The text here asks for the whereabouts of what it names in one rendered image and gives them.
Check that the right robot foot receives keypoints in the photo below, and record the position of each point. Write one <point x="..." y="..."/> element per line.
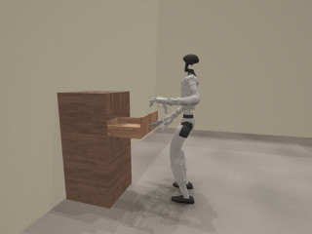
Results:
<point x="188" y="185"/>

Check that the left robot upper arm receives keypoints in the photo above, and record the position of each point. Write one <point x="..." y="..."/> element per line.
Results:
<point x="190" y="81"/>

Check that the drawer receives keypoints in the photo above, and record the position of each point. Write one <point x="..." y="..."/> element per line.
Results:
<point x="132" y="127"/>

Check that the left robot forearm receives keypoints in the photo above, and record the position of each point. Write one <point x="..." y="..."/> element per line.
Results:
<point x="181" y="100"/>

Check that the robot right shin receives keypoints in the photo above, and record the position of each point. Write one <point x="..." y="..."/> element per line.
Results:
<point x="185" y="168"/>

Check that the robot left hand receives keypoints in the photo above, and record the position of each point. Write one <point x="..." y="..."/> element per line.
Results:
<point x="159" y="100"/>

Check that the cabinet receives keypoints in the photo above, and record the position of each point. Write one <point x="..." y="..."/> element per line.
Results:
<point x="97" y="167"/>

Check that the right robot forearm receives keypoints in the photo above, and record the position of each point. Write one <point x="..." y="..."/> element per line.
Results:
<point x="177" y="112"/>

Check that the handle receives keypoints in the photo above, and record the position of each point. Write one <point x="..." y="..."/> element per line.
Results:
<point x="157" y="123"/>

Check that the robot right hand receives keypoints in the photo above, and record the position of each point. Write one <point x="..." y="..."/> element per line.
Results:
<point x="169" y="119"/>

